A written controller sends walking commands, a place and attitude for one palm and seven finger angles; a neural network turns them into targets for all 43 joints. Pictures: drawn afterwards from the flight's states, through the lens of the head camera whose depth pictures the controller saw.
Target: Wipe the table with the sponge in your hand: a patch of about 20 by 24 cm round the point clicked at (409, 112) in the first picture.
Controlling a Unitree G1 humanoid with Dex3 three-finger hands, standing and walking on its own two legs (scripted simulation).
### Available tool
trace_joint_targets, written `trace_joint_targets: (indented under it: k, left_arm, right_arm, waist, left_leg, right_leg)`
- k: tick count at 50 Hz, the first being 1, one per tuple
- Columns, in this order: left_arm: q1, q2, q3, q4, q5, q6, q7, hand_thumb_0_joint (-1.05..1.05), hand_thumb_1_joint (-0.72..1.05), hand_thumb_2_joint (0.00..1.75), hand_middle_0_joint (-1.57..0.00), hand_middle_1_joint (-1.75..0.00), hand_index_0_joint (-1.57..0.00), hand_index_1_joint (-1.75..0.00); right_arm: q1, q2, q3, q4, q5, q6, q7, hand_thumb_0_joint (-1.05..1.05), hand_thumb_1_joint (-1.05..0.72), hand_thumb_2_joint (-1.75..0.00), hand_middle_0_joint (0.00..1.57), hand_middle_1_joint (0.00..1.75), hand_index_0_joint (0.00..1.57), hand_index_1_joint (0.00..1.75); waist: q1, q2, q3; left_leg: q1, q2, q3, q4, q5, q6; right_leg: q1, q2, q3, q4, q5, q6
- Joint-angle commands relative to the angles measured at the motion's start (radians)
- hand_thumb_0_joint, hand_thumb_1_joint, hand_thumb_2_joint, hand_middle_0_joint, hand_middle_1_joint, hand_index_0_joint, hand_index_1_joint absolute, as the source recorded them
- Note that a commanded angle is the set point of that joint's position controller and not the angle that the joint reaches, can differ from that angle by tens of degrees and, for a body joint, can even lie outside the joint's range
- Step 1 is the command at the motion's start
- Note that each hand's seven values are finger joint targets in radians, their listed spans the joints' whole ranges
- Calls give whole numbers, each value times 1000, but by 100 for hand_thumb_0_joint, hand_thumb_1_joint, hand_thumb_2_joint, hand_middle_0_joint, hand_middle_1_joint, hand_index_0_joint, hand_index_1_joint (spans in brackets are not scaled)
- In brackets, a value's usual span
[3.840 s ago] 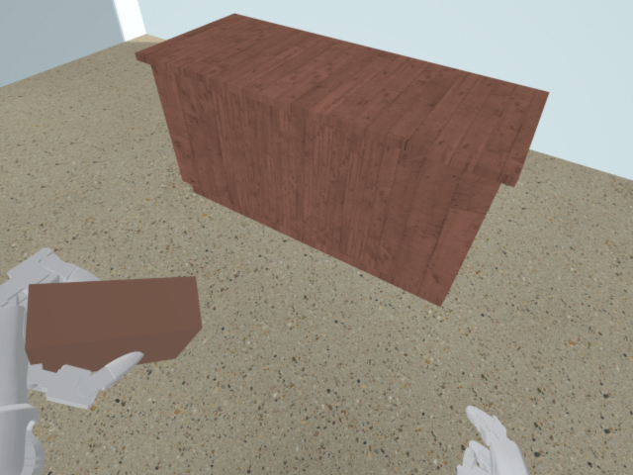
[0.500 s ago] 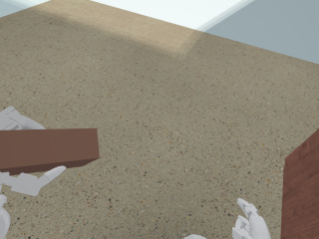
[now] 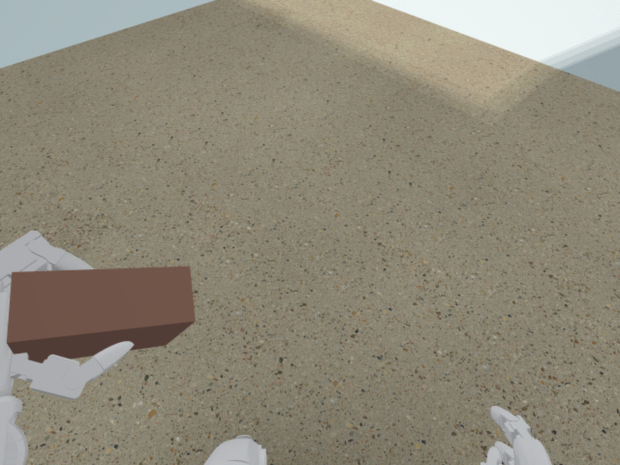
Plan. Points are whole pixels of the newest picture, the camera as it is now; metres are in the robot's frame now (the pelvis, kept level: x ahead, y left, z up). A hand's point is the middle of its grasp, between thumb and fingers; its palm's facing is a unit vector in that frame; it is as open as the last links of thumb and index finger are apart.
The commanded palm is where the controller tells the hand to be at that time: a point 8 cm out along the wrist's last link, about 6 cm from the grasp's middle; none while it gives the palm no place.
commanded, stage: walk to a spot facing it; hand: left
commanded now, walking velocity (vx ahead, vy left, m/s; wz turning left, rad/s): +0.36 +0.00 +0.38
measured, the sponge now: (131, 313) +0.23 +0.19 +0.14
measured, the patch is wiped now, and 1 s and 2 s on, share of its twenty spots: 0.00 0.00 0.00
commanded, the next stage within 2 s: turn to face it in 0.78 s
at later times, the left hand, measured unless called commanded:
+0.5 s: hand (76, 263) +0.27 +0.25 +0.17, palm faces +0.58 -0.68 -0.45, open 9.6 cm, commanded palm +0.21 +0.28 +0.17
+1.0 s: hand (83, 195) +0.36 +0.29 +0.16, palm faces +0.63 -0.65 -0.42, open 9.6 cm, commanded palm +0.28 +0.31 +0.17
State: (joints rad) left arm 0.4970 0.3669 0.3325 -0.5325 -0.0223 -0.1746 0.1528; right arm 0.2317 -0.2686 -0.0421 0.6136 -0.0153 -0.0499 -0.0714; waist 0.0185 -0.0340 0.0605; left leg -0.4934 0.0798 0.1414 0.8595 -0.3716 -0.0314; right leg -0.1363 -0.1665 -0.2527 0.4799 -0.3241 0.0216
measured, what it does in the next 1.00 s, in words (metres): walks ahead, turning left: left foot, then right foot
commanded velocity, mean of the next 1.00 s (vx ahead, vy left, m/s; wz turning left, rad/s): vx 0.26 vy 0.00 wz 0.21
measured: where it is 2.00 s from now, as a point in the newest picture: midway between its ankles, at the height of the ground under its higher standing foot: outside the picture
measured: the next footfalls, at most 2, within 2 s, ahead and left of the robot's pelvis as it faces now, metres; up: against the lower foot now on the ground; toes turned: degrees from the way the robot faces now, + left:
left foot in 0.10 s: +0.10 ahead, +0.15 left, +0.00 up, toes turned +12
right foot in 0.48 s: +0.17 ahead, -0.12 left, +0.00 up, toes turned -2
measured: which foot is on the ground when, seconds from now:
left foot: up 0.00-0.08, down 0.10-0.48, up 0.50-0.88, down 0.90-1.00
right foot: down 0.00-0.08, up 0.10-0.46, down 0.48-0.88, up 0.90-1.00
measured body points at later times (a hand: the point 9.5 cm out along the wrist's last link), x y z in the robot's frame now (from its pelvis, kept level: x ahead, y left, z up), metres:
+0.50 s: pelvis +0.10 -0.02 -0.02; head +0.11 -0.05 +0.43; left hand +0.23 +0.29 +0.19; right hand +0.28 -0.18 -0.13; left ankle +0.06 +0.13 -0.73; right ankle +0.13 -0.12 -0.75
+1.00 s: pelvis +0.21 +0.00 -0.03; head +0.24 +0.02 +0.42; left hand +0.32 +0.33 +0.18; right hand +0.45 -0.17 -0.11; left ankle +0.24 +0.11 -0.74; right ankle +0.18 -0.13 -0.66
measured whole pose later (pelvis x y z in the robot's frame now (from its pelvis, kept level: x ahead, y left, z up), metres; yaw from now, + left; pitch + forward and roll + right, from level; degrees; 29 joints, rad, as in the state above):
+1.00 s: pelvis +0.21 +0.00 -0.03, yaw +18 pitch -2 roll +2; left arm 0.39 0.42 0.40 -0.54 -0.02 -0.22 0.17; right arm 0.14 -0.16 -0.02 0.59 0.01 -0.05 -0.04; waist -0.01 -0.06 0.12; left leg -0.38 0.03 0.18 0.66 -0.25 0.06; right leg -0.45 -0.10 -0.06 1.29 -0.53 0.04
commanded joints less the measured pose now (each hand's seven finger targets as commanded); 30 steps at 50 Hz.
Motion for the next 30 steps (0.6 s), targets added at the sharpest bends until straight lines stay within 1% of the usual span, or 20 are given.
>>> trace_joint_targets:
  k: [1,2,3,4,5,6,7,8,10,13,17,21,22,23,24,25,26,27,28,30]
  left_arm:
    - [-107,177,153,-255,-14,-49,58,0,10,130,-120,-160,-120,-160]
    - [-137,168,138,-277,-15,-50,63,0,10,130,-120,-160,-120,-160]
    - [-131,147,115,-286,-16,-58,64,0,10,130,-120,-160,-120,-160]
    - [-152,143,109,-338,-11,-82,64,0,10,130,-120,-160,-120,-160]
    - [-159,160,119,-351,-9,-102,69,0,10,130,-120,-160,-120,-160]
    - [-190,207,134,-259,15,-112,46,0,10,130,-120,-160,-120,-160]
    - [-152,233,189,-267,10,-108,39,0,10,130,-120,-160,-120,-160]
    - [-128,247,205,-304,8,-109,33,0,10,130,-120,-160,-120,-160]
    - [-75,192,170,-368,3,-113,20,0,10,130,-120,-160,-120,-160]
    - [-48,167,161,-339,-9,-121,13,0,10,130,-120,-160,-120,-160]
    - [-84,116,114,-162,-9,-110,7,0,10,130,-120,-160,-120,-160]
    - [-198,111,76,-60,4,-73,7,0,10,130,-120,-160,-120,-160]
    - [-224,116,66,-65,9,-64,9,0,10,130,-120,-160,-120,-160]
    - [-243,135,64,-71,20,-52,11,0,10,130,-120,-160,-120,-160]
    - [-263,208,102,-93,17,-45,18,0,10,130,-120,-160,-120,-160]
    - [-313,218,111,-143,-2,-55,21,0,10,130,-120,-160,-120,-160]
    - [-281,221,123,-152,-4,-71,16,0,10,130,-120,-160,-120,-160]
    - [-229,214,131,-169,-4,-84,12,0,10,130,-120,-160,-120,-160]
    - [-215,222,146,-200,-2,-88,11,0,10,130,-120,-160,-120,-160]
    - [-122,213,169,-197,0,-101,20,0,10,130,-120,-160,-120,-160]
  right_arm:
    - [-101,-15,-15,-204,5,-60,3,0,-90,-90,20,30,20,30]
    - [-71,-20,-21,-202,9,-60,2,0,-90,-90,20,30,20,30]
    - [-50,-36,-31,-205,15,-62,-5,0,-90,-90,20,30,20,30]
    - [-60,-57,-38,-214,21,-62,-2,0,-90,-90,20,30,20,30]
    - [-68,-71,-33,-214,24,-71,12,0,-90,-90,20,30,20,30]
    - [-77,-73,-33,-191,31,-81,33,0,-90,-90,20,30,20,30]
    - [-92,-77,-47,-184,39,-75,32,0,-90,-90,20,30,20,30]
    - [-98,-66,-48,-177,40,-78,31,0,-90,-90,20,30,20,30]
    - [-102,-39,-34,-167,41,-88,34,0,-90,-90,20,30,20,30]
    - [-110,-30,-16,-152,34,-115,31,0,-90,-90,20,30,20,30]
    - [-89,-32,-5,-121,21,-121,5,0,-90,-90,20,30,20,30]
    - [-107,-30,9,-108,18,-102,-12,0,-90,-90,20,30,20,30]
    - [-110,-20,15,-107,21,-96,-13,0,-90,-90,20,30,20,30]
    - [-102,2,19,-108,23,-86,-12,0,-90,-90,20,30,20,30]
    - [-146,14,25,-131,22,-83,-12,0,-90,-90,20,30,20,30]
    - [-161,-34,5,-132,18,-102,-4,0,-90,-90,20,30,20,30]
    - [-154,-32,6,-116,16,-104,1,0,-90,-90,20,30,20,30]
    - [-158,-28,12,-108,16,-92,3,0,-90,-90,20,30,20,30]
    - [-170,-24,15,-103,20,-75,7,0,-90,-90,20,30,20,30]
    - [-167,-21,9,-116,15,-62,6,0,-90,-90,20,30,20,30]
  waist:
    - [22,-169,-129]
    - [-15,-135,-179]
    - [-46,17,-237]
    - [-61,301,-261]
    - [-40,453,-259]
    - [-41,293,-213]
    - [-33,289,-205]
    - [-23,265,-196]
    - [-15,251,-148]
    - [-6,288,-139]
    - [-9,247,-105]
    - [2,178,-102]
    - [2,124,-115]
    - [2,-42,-130]
    - [18,-304,-113]
    - [16,-286,-111]
    - [2,-194,-68]
    - [2,-100,-48]
    - [-1,-45,-64]
    - [-6,-41,-80]
  left_leg:
    - [98,-64,105,-248,-11,20]
    - [217,-103,124,-330,50,23]
    - [409,-86,84,-401,120,46]
    - [610,83,-187,-443,248,133]
    - [678,333,-605,-501,613,276]
    - [555,365,-636,-525,434,306]
    - [510,352,-615,-526,307,327]
    - [459,323,-563,-534,240,317]
    - [348,245,-391,-559,175,262]
    - [210,188,-243,-623,38,209]
    - [159,199,-210,-648,-103,200]
    - [143,159,-190,-474,-163,157]
    - [119,120,-162,-354,-158,132]
    - [13,44,-87,-92,-156,104]
    - [-221,-77,-50,232,-227,52]
    - [-247,-58,-164,383,-148,34]
    - [-263,-23,-186,464,-65,19]
    - [-258,-1,-182,484,-14,7]
    - [-246,6,-163,464,0,2]
    - [-244,17,-128,387,17,-7]
  right_leg:
    - [83,-197,129,-40,421,-123]
    - [56,-177,85,102,449,-97]
    - [-37,-133,32,340,453,-52]
    - [-293,-17,20,630,91,7]
    - [-505,101,96,848,-336,28]
    - [-550,49,218,904,-284,-2]
    - [-594,22,246,923,-239,15]
    - [-602,9,252,904,-196,21]
    - [-564,4,213,805,-106,32]
    - [-390,23,153,583,-1,35]
    - [-242,76,100,349,-54,41]
    - [-63,133,48,73,-38,40]
    - [3,117,87,-16,-48,24]
    - [76,-14,277,-130,-137,-38]
    - [159,-255,701,-250,-124,-158]
    - [112,-325,798,-308,-177,-182]
    - [86,-316,744,-289,-126,-197]
    - [60,-275,590,-251,11,-182]
    - [64,-254,467,-225,113,-169]
    - [122,-223,300,-178,361,-153]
